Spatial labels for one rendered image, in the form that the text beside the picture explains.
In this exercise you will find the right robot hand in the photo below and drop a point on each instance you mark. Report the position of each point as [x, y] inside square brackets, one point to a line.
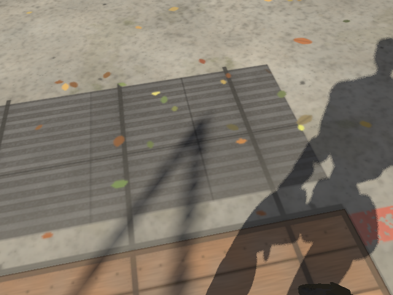
[323, 289]

